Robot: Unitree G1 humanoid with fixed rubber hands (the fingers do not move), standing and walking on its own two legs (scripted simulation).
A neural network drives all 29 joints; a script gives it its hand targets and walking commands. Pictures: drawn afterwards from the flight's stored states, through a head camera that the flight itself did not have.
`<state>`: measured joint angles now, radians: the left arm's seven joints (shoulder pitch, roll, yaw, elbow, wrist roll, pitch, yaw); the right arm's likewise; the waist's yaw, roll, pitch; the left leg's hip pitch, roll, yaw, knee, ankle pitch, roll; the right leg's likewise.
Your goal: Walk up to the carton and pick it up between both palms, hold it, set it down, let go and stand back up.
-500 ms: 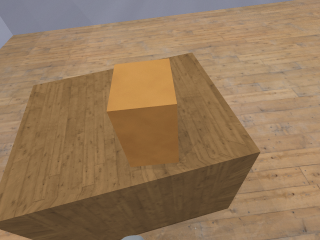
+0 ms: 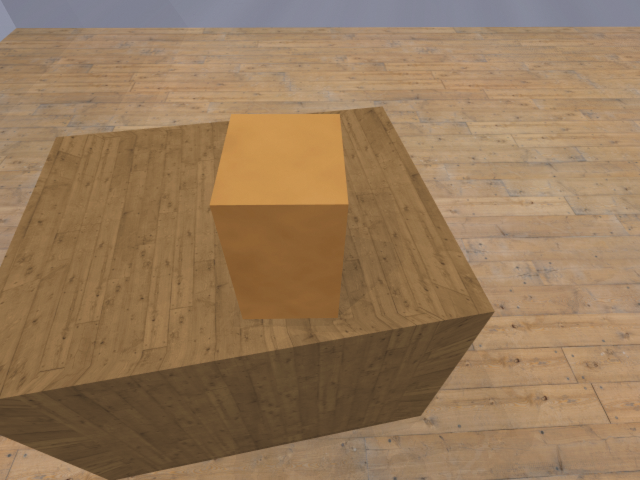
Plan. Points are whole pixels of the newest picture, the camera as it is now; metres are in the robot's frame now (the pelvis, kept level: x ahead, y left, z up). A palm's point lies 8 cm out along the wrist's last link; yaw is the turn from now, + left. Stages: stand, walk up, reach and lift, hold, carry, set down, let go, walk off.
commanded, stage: stand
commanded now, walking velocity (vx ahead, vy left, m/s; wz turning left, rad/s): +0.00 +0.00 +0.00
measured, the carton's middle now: (288, 223) +0.48 +0.08 +0.00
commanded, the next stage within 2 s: reach and lift in 0.36 s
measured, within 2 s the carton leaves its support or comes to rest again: neither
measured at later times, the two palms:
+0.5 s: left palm out of the picture +0.06 +0.24 -0.16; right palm out of the picture +0.04 -0.24 -0.16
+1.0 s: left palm out of the picture +0.11 +0.23 -0.13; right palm out of the picture +0.11 -0.19 -0.14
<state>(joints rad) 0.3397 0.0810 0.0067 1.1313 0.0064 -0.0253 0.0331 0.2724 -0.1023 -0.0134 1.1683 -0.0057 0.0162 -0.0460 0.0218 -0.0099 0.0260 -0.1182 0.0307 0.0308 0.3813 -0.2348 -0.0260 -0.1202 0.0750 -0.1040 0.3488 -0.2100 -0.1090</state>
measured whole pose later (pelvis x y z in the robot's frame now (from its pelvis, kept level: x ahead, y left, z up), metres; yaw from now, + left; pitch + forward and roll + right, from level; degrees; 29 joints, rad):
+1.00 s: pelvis -0.04 +0.03 -0.01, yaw +0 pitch +13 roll +1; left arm 0.08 0.11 0.07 0.53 -0.06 0.41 0.07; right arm 0.06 -0.10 -0.09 0.62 -0.05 0.17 -0.04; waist -0.02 0.01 0.02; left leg -0.50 -0.02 -0.01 0.44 -0.17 0.00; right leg -0.54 0.04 -0.01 0.48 -0.16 -0.06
